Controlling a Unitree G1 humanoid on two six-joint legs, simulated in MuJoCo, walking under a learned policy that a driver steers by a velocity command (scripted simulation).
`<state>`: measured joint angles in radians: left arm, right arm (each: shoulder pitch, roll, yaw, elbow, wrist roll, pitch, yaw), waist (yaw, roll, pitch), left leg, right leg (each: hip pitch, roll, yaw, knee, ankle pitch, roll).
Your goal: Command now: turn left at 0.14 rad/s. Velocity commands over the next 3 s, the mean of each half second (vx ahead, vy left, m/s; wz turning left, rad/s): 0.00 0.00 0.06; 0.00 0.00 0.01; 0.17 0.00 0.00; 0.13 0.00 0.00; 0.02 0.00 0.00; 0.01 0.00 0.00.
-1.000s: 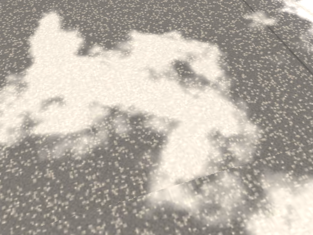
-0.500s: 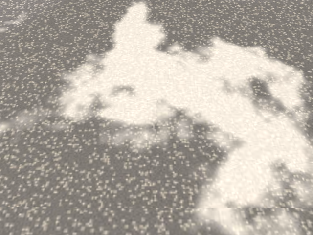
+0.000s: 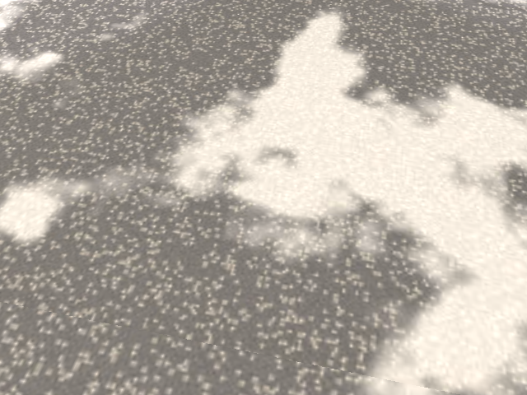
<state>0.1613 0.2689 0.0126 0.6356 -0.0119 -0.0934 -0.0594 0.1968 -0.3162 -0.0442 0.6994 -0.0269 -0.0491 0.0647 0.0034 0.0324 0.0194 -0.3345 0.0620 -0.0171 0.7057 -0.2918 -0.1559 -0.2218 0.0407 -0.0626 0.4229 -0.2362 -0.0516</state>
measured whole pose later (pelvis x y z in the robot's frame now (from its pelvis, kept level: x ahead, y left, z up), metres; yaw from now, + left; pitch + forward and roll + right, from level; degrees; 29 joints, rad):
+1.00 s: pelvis -0.01 -0.01 -0.01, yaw -1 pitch +0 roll +1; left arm 0.15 0.31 0.03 0.70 0.00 -0.09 -0.08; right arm 0.18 -0.32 -0.01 0.75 0.00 -0.05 0.04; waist -0.02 0.00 0.04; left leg -0.21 0.05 0.02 0.53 -0.31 -0.05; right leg -0.26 0.03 -0.04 0.56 -0.30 -0.05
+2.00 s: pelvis +0.17 +0.06 -0.01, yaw +1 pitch +1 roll +0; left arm 0.07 0.26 0.00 0.85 -0.01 -0.06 -0.07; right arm 0.25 -0.29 -0.05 0.79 -0.01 -0.06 0.07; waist -0.03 0.00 0.02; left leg -0.07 -0.03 0.02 0.44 -0.37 0.01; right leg -0.35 -0.01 -0.06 0.51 -0.18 -0.03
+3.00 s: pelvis +0.17 +0.05 -0.01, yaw +0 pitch -1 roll -1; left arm 0.00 0.30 0.06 1.07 0.02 -0.06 -0.05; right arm 0.26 -0.30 -0.05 0.93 -0.03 -0.04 0.07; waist 0.00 0.00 0.05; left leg -0.03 0.02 0.02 0.45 -0.40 0.02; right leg -0.29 0.04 -0.06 0.48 -0.18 -0.06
